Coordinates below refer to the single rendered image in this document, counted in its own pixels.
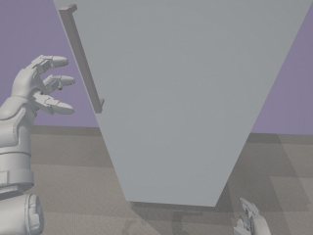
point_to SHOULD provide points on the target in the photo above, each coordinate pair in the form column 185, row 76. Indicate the robot left upper arm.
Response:
column 21, row 215

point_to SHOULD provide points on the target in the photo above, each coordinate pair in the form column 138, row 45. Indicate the fridge door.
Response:
column 183, row 82

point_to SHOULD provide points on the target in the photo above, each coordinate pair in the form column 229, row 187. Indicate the right robot hand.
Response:
column 257, row 224

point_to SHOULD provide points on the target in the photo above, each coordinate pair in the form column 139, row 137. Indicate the handle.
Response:
column 78, row 51

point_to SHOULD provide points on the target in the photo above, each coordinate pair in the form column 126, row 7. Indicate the left robot hand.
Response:
column 28, row 85

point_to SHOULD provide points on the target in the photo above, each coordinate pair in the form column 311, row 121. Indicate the robot left forearm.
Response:
column 17, row 117

